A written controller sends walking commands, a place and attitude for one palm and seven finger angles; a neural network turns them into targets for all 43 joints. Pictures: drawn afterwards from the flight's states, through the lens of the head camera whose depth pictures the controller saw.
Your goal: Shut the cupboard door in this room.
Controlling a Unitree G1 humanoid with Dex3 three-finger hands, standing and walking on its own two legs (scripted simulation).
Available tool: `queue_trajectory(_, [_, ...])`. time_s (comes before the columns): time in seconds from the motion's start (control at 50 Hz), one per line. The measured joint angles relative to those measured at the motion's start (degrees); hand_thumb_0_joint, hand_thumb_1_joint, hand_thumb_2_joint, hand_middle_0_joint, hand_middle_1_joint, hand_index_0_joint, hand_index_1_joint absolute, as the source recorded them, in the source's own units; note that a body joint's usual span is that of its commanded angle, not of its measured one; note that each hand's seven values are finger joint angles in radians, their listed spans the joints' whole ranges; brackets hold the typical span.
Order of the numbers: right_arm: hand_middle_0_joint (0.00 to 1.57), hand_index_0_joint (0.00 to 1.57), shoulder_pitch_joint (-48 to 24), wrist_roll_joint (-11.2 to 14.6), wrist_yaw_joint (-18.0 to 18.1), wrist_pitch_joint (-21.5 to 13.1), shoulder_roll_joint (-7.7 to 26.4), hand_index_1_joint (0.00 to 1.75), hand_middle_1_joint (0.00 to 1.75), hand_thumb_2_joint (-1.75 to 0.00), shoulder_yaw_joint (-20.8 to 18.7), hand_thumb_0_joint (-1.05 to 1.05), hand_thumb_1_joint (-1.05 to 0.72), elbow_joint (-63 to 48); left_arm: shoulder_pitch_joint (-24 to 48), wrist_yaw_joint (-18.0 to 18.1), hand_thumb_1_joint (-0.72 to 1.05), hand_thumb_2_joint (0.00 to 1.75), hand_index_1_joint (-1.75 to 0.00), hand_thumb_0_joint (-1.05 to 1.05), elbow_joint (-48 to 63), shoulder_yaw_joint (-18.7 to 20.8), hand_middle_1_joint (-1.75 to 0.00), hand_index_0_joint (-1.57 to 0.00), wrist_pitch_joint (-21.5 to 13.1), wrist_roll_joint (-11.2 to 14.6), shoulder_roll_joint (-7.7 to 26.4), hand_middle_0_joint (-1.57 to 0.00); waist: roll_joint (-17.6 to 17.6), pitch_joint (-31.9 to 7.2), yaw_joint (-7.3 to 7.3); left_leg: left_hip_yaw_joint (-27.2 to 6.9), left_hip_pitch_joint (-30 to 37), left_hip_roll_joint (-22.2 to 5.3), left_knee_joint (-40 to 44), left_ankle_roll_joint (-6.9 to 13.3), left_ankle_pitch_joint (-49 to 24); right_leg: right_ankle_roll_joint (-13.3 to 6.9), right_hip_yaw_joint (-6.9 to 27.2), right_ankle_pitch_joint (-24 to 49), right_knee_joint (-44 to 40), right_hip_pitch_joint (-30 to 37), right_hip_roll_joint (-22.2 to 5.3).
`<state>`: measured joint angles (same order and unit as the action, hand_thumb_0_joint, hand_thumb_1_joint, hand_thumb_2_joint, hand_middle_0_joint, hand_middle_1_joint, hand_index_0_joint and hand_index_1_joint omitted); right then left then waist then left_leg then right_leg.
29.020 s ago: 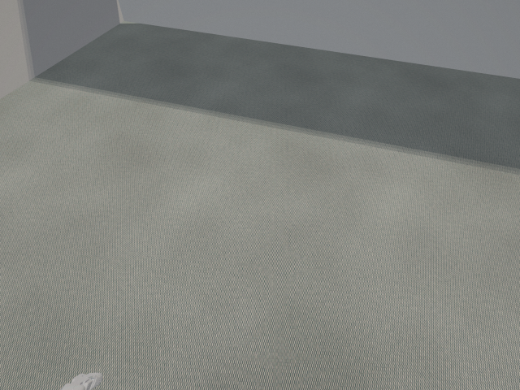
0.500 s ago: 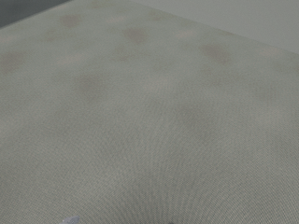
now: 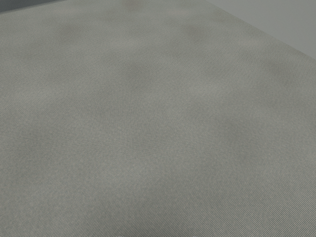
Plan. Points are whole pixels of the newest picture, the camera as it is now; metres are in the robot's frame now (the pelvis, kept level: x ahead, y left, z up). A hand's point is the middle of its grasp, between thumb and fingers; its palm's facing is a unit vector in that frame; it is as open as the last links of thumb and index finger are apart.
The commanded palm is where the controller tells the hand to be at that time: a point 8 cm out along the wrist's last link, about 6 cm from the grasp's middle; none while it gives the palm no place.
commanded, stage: turn or walk to find it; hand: left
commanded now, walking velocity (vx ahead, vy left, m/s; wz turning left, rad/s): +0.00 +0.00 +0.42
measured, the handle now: out of the picture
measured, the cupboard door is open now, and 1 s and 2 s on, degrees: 88 88 88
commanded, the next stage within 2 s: none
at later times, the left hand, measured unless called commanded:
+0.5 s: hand out of the picture +0.03 +0.17 -0.13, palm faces +0.23 -0.93 -0.28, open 7.4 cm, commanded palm none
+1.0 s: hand out of the picture -0.08 +0.21 -0.16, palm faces +0.47 -0.84 -0.26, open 7.4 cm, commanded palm none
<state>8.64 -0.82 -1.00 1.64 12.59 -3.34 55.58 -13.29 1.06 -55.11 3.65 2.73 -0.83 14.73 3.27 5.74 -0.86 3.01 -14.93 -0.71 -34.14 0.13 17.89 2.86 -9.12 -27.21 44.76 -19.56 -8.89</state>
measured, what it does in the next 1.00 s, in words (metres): steps on the spot, turning left: right foot, then left foot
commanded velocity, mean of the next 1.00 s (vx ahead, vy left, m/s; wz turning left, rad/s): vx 0.00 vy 0.00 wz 0.42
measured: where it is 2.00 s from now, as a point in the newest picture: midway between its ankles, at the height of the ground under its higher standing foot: outside the picture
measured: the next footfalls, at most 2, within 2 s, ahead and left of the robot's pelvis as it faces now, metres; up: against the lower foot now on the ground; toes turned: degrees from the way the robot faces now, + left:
right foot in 0.36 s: +0.05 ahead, -0.12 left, +0.00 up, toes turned +4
left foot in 0.80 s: -0.05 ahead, +0.10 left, +0.00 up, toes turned +26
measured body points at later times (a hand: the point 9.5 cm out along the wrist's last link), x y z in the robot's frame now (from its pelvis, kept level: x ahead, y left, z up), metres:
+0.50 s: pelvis -0.01 -0.04 +0.01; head +0.03 -0.07 +0.46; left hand +0.02 +0.22 -0.11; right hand +0.10 -0.28 -0.15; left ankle -0.06 +0.10 -0.64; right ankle +0.01 -0.13 -0.73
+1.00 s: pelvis -0.03 -0.01 +0.01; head +0.00 +0.02 +0.46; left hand -0.11 +0.25 -0.14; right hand +0.16 -0.19 -0.13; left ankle -0.09 +0.09 -0.73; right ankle +0.01 -0.14 -0.66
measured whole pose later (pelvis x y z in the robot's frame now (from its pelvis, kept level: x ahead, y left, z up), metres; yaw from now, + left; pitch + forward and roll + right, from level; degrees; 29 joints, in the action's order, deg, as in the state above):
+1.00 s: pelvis -0.03 -0.01 +0.01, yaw +26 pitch +0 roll +0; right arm 8.3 -1.0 0.2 0.9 10.8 -2.1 55.3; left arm -11.7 0.7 -56.2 3.8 3.2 -0.5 14.9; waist 1.4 4.7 -1.2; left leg 0.6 -12.1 0.3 -27.3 1.4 15.2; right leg 4.4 -3.6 -25.6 59.4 -26.0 -5.2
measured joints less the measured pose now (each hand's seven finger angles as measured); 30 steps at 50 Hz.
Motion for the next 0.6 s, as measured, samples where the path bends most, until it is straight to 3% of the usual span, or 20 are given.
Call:
queue_trajectory(0.06, [0.2,0.2,-0.18,-0.32,0.72,-0.6,-0.81,0.3,0.3,-0.9,0.47,0.0,-0.91,-0.72,0.58,-0.03,0.91,0.9,-0.3,0.01,-1.39,0.43,-0.3,-0.2,1.28,0.1,0.91,-0.2,-0.57,-0.49,0.11,-1.51,0.46,-0.03,1.93,0.83,0.11,0.66,3.79,-1.74,10.99,-4.17,2.49])
queue_trajectory(0.14, [0.21,0.2,-0.24,-0.28,1.1,-0.76,-1.26,0.3,0.3,-0.9,1.01,0.0,-0.91,-0.78,1.65,-0.51,0.91,0.9,-0.3,0.01,-0.95,0.35,-0.3,-0.2,0.7,0.29,0.99,-0.19,-1.46,-0.76,-0.14,-3.29,1.81,0.53,6.33,0.87,-2.94,1.46,5.78,1.33,14.08,-6.08,3.75])
queue_trajectory(0.22, [0.21,0.2,-0.06,-0.35,0.95,-0.52,-1.36,0.3,0.3,-0.9,0.95,0.0,-0.91,-0.97,3.0,-0.52,0.91,0.9,-0.3,0.01,0.1,-0.11,-0.3,-0.2,0.42,0.43,0.19,-0.19,-2.41,-0.97,0.3,-4.82,1.96,1.29,7.66,0.68,-4.15,1.87,6.56,1.36,9.41,-4.97,4.5])
queue_trajectory(0.32, [0.21,0.21,0.53,-0.5,0.69,0.33,-0.89,0.3,0.3,-0.9,0.4,0.0,-0.9,-0.9,4.5,-0.58,0.91,0.9,-0.3,0.01,1.69,-0.84,-0.3,-0.2,-0.47,0.65,-1.46,-0.19,-3.94,-1.27,1.46,-7.12,0.0,2.27,5.24,-0.51,-3.66,1.29,6.03,4.23,-4.32,0.44,6.13])
queue_trajectory(0.34, [0.21,0.21,0.84,-0.4,0.65,0.48,-0.74,0.3,0.3,-0.9,0.25,0.0,-0.9,-0.85,4.43,-0.6,0.91,0.9,-0.3,0.01,2.1,-1.02,-0.3,-0.2,-0.94,0.65,-1.72,-0.19,-4.12,-1.53,1.51,-7.53,-0.79,2.61,3.97,-0.92,-3.16,1.13,5.63,7.17,-8.98,2.41,6.35])
queue_trajectory(0.36, [0.21,0.21,1.08,-0.17,0.58,0.61,-0.34,0.3,0.3,-0.9,0.02,0.0,-0.9,-0.78,4.38,-0.52,0.91,0.9,-0.3,0.01,2.33,-1.18,-0.3,-0.2,-1.54,0.46,-2.22,-0.19,-4.85,-1.65,1.49,-8.09,-1.84,2.59,2.01,-1.34,-2.33,-0.43,5.01,9.54,-11.73,3.53,6.7])
queue_trajectory(0.42, [0.21,0.2,1.44,-0.03,0.56,1.68,0.68,0.3,0.3,-0.9,-0.85,0.0,-0.91,-0.27,4.05,-0.29,0.91,0.9,-0.3,0.0,2.94,-1.75,-0.3,-0.2,-2.47,0.03,-3.96,-0.2,-6.27,-1.09,1.86,-7.92,-7.05,3.3,-12.91,-1.34,8.03,-4.42,2.71,9.42,-10.77,4.03,6.25])
queue_trajectory(0.5, [0.2,0.2,1.7,-0.22,-0.08,2.56,1.62,0.3,0.3,-0.9,-1.55,0.0,-0.91,0.67,2.47,-0.08,0.91,0.9,-0.3,0.0,3.0,-2.04,-0.3,-0.2,-2.4,-0.05,-5.26,-0.2,-6.19,-0.83,1.82,-5.92,-12.13,2.33,-30.08,-2.1,5.69,-5.03,0.75,10.37,-13.61,6.13,5.2])
queue_trajectory(0.6, [0.2,0.2,2.46,-0.24,-0.36,2.88,1.65,0.3,0.3,-0.9,-1.48,0.0,-0.91,1.48,0.92,0.01,0.9,0.9,-0.3,0.01,2.12,-2.01,-0.3,-0.21,-2.29,-0.36,-5.41,-0.2,-4.88,-0.86,1.77,-4.44,-10.78,-0.28,-28.59,-3.47,4.74,-4.96,-1.76,11.21,-15.73,7.15,3.94])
